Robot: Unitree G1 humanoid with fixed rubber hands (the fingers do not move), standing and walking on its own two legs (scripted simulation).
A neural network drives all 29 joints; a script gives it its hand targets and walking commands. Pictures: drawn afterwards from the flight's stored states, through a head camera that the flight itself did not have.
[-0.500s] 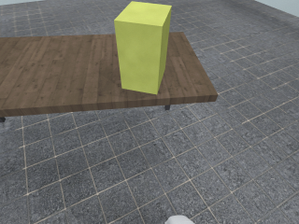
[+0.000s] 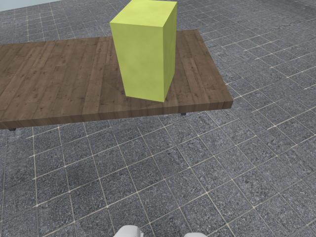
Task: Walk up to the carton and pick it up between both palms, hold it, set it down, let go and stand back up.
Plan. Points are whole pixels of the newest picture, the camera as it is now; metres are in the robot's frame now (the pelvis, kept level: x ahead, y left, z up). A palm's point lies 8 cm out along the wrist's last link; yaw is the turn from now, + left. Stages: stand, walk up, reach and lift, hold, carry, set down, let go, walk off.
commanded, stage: walk up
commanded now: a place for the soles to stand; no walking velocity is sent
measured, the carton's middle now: (149, 53) +0.71 +0.05 +0.09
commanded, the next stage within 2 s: none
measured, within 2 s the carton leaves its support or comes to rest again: neither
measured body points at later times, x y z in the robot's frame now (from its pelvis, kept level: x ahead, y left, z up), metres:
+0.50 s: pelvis +0.08 +0.13 +0.02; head +0.07 +0.19 +0.46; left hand +0.15 +0.40 -0.13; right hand +0.10 -0.17 -0.06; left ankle +0.07 +0.18 -0.72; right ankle +0.04 -0.06 -0.64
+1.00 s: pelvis +0.16 +0.04 -0.01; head +0.17 +0.03 +0.44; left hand +0.28 +0.33 -0.11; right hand +0.17 -0.24 -0.13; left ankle +0.07 +0.18 -0.72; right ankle +0.21 -0.04 -0.72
